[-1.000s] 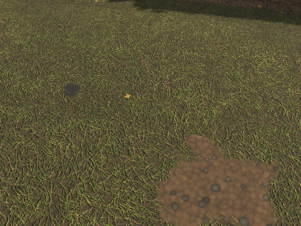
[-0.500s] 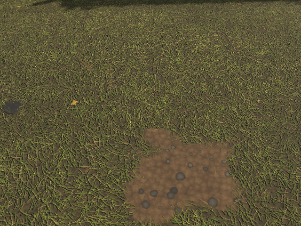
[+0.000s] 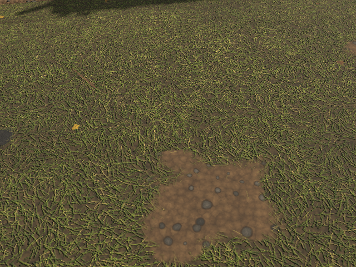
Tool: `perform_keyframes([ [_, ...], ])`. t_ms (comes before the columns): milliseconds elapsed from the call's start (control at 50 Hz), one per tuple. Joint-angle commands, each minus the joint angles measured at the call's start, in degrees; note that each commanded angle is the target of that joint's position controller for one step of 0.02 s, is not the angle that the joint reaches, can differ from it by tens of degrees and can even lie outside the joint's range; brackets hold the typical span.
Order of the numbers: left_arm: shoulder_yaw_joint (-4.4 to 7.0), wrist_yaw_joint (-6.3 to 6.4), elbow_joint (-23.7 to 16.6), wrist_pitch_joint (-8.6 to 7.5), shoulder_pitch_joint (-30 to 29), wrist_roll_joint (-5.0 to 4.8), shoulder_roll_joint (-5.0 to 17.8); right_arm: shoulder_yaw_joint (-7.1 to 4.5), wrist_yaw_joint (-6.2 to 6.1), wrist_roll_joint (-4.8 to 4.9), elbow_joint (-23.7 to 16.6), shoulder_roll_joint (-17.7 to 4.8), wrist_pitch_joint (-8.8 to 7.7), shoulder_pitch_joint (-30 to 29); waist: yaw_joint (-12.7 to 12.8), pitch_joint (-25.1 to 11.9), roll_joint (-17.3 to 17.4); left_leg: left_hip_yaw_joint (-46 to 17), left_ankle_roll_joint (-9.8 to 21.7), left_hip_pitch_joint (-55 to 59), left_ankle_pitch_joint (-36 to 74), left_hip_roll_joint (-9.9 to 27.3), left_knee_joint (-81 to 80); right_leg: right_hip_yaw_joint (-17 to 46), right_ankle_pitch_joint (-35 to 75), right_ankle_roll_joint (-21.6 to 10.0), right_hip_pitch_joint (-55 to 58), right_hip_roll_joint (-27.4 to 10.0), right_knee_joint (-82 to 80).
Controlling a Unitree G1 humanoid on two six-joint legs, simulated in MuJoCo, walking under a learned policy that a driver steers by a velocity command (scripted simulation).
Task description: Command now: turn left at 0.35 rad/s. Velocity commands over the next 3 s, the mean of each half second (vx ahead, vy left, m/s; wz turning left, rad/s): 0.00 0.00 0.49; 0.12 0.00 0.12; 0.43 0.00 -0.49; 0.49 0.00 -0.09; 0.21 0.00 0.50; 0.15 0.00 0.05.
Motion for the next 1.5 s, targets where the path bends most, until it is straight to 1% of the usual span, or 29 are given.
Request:
perform_keyframes([
  [20,2.91,2.36,-3.4,-0.88,-1.0,0.58,9.8,-1.54,0.25,0.26,-4.3,-4.5,-1.63,-0.2,0.5,-1.2,-7.6,1.1,2.7,-2.0,1.9,-0.6,-3.4,13.5,-4.2,-11.4,3.9,-14.8,-13.5],
  [80,2.47,2.5,-5.6,0.22,-1.7,1.22,7.7,-3.42,0.81,0.9,-5.7,-9.5,-2.55,-0.2,1.3,-5.7,1.1,-11.1,10.6,9.3,22.2,5.7,-8.7,0.9,-7.7,-3.1,-1.6,-5.3,-3.2],
  [120,2.22,2.06,-6.9,0.41,-6.4,2.39,8.2,-5.5,0.92,0.3,-4.6,-13.7,-2.7,8.9,-5.2,-7.4,7.2,-29.6,18.6,24.0,23.1,16.4,-15.6,4.0,-19.2,3.0,-18.5,2.2,14.8],
  [220,1.97,2.57,-2.6,-0.01,-0.2,4.18,8.1,-3.53,0.1,0.35,-5.9,-7.7,-2.3,1.0,1.7,-4.5,3.5,-21.5,12.5,10.4,21.9,12.6,-19.2,8.1,-17.3,2.3,-13.6,-0.5,23.3],
  [400,1.06,0.36,-0.7,-0.31,4.5,-0.34,9.7,-3.57,2.57,-0.7,-6.8,-8.8,0.68,-1.1,1.2,-5.2,4.0,-26.7,10.5,2.1,11.4,9.1,-12.0,5.1,7.9,-0.9,4.5,3.7,-7.3],
  [420,1.24,0.56,-1.7,-0.66,5.2,-0.54,10.6,-2.59,2.55,-0.92,-5.8,-6.7,0.98,0.3,1.7,-6.9,3.2,-26.3,7.7,0.4,8.1,7.2,-9.8,7.0,12.9,-4.7,7.7,0.2,-8.9],
  [440,1.88,1.24,-2.8,-1.23,8.7,-0.7,13.7,-1.18,2.26,-1.09,-5.9,-2.8,1.37,2.2,2.5,-11.0,-3.5,-21.7,2.3,-4.2,-3.2,1.6,-1.7,16.1,23.4,-14.2,14.6,-9.7,-12.2],
  [460,3.57,1.74,-4.8,-2.34,7.2,1.12,18.6,-0.89,2.14,-2.59,-8.6,-1.9,0.71,-0.4,2.6,-5.7,-15.4,-11.1,-4.5,-18.9,-16.3,-6.9,10.0,33.1,24.0,-27.8,15.7,-23.1,-17.8],
  [480,2.78,2.48,-4.9,-2.81,5.6,2.13,14.7,-2.37,1.62,-3.49,-5.6,-6.9,0.53,-0.6,2.5,-5.1,-4.5,-10.3,-5.6,-18.4,-18.1,-1.6,23.2,29.6,17.0,-25.1,13.0,-22.6,-19.7],
  [540,0.08,2.4,-8.1,-2.88,-2.4,0.82,6.7,-3.16,-0.89,-3.6,-3.1,-7.4,0.8,1.2,-1.4,-3.3,-6.4,-7.1,-6.8,-15.7,-10.6,0.0,33.8,15.1,13.7,-16.0,7.3,-13.7,-21.0],
  [660,2.7,2.58,-6.6,-1.67,8.4,1.43,11.6,-1.56,3.1,-1.49,-3.5,-4.0,2.83,-3.5,4.9,-2.4,-4.3,-2.5,-8.9,-17.9,-3.0,3.6,19.2,7.8,18.4,-16.5,17.3,-12.1,-19.8],
  [720,2.32,0.29,-5.4,-1.43,7.3,1.05,10.3,-1.46,2.7,-2.1,-2.5,-4.1,2.98,-3.0,3.5,-3.1,-5.2,-2.1,-7.2,-9.7,-4.8,3.6,7.6,8.6,22.7,-15.1,14.3,-12.0,-16.8],
  [820,1.93,-2.33,-2.6,-0.24,6.1,2.37,10.5,-1.93,1.57,-0.28,-2.0,-6.9,0.6,-2.4,1.9,-1.0,-4.8,0.0,-0.6,5.5,0.4,0.4,-8.5,16.0,-15.7,-15.1,1.8,-11.4,-15.8],
  [880,-1.78,-2.18,-4.2,-1.37,0.2,2.56,1.0,-2.5,-1.26,0.53,-0.8,-9.2,-1.7,8.2,-5.7,-5.6,6.9,-21.6,13.5,27.3,-14.3,16.1,-15.7,4.6,-8.4,-5.9,-20.5,0.5,2.4],
  [900,-1.29,-2.55,-4.1,-1.83,-2.9,3.85,3.2,-2.88,-2.11,-0.88,0.3,-9.8,-2.27,13.0,-9.0,-1.2,7.8,-32.1,16.4,29.5,-15.6,22.2,-22.3,6.5,-12.5,-3.9,-30.8,2.6,15.6],
  [980,0.08,-1.74,0.6,-2.46,3.3,3.58,5.4,0.53,-2.77,-1.92,-0.6,-0.7,-2.16,6.0,-1.6,1.0,5.5,-15.6,8.2,21.9,-4.5,18.0,-25.4,9.0,-6.3,-5.8,-29.8,-0.4,31.1],
  [1060,-0.79,-4.8,0.1,-2.06,-1.2,2.01,1.6,0.21,-3.11,-2.65,0.3,-3.7,-1.86,8.1,-1.8,0.7,2.5,-2.3,6.6,18.3,11.4,14.2,-26.0,6.9,9.2,-2.7,-27.1,-0.2,22.0],
  [1160,-1.36,-6.38,-1.6,-1.87,-3.6,3.48,0.9,0.78,-0.43,-3.7,4.5,-4.7,-1.14,12.8,-1.2,1.3,3.9,2.8,9.1,13.1,22.9,15.7,-22.5,5.5,10.1,-1.6,-22.3,-0.3,18.8],
  [1180,-1.36,-6.31,-0.3,-2.36,1.6,4.05,0.8,0.92,-0.43,-6.13,4.1,-5.3,-0.91,12.4,0.7,-0.4,4.7,1.9,9.6,13.1,26.4,17.4,-18.6,7.3,14.8,-2.1,-20.5,-0.3,30.9],
  [1260,-0.07,-5.41,-0.3,-3.15,5.3,4.09,4.2,0.93,-1.53,-5.24,3.3,-7.2,-1.26,6.2,4.2,-2.1,3.9,8.2,5.3,12.6,38.8,14.8,-7.2,2.2,2.8,-3.7,-14.6,2.7,30.0],
  [1280,0.41,-5.65,-1.2,-2.77,3.0,2.84,5.2,-0.09,-1.41,-2.6,5.5,-9.4,-1.23,8.9,2.0,0.4,4.3,9.5,6.1,13.6,39.3,15.5,-5.3,-0.4,-9.4,-2.8,-14.2,4.2,18.9],
  [1300,1.15,-5.14,2.1,-3.51,14.9,3.43,5.6,-0.39,-1.26,-6.49,3.9,-12.1,-1.15,7.6,7.1,-3.3,2.9,11.9,4.3,4.5,45.9,13.1,9.5,-3.6,4.0,-3.4,4.6,8.6,28.6],
  [1320,2.7,-4.59,2.7,-4.55,15.7,1.85,8.4,-0.6,0.11,-4.55,6.4,-12.1,-1.39,7.6,8.8,-1.7,0.5,11.9,5.1,-1.9,39.4,11.8,18.2,-3.9,-1.6,-4.6,8.8,12.0,9.6],
  [1340,3.69,-2.01,3.7,-4.45,20.4,3.03,11.1,0.85,2.07,-7.55,6.5,-6.5,-1.69,11.7,7.5,-8.8,-7.6,9.3,-0.4,-17.5,13.5,6.6,41.2,11.5,16.3,-15.1,27.5,7.0,13.4],
  [1360,3.03,-0.93,4.9,-3.86,26.3,4.01,13.1,3.1,3.74,-5.82,6.5,0.4,-2.83,15.0,7.7,-20.9,-8.6,1.5,-5.9,-27.7,-22.4,-1.6,60.3,33.3,46.8,-30.3,40.7,-6.7,10.7],
  [1380,3.27,-2.06,7.9,-5.01,31.8,4.4,12.9,2.78,4.06,-1.22,-1.0,-1.1,-3.96,0.6,14.5,-11.7,-7.3,-9.2,-6.4,-43.7,-22.0,-4.3,61.1,46.8,33.2,-29.6,36.2,-11.8,-0.6],
  [1400,1.91,-2.99,9.1,-6.3,27.0,2.61,8.0,2.06,2.84,0.71,-3.7,-3.1,-3.91,-10.2,14.2,1.1,-4.7,-12.8,-7.3,-49.0,-20.0,0.0,59.6,46.5,18.2,-25.6,23.3,-13.4,0.3],
  [1460,-2.72,-5.08,6.5,-4.93,7.8,4.42,0.2,2.84,0.26,-3.71,-1.1,-3.0,-0.89,-1.4,-0.6,3.4,-0.7,-13.0,-5.8,-30.5,-11.5,4.8,44.2,37.1,7.1,-22.2,-12.9,-9.7,-0.3],
  [1500,-3.06,-3.19,5.4,-4.06,3.9,4.22,1.2,5.11,1.14,-6.22,-0.6,1.5,1.88,1.7,-1.3,-1.0,-2.1,-8.6,-4.9,-18.9,6.0,4.3,38.4,27.5,-9.8,-17.2,-25.1,-0.2,1.9],
])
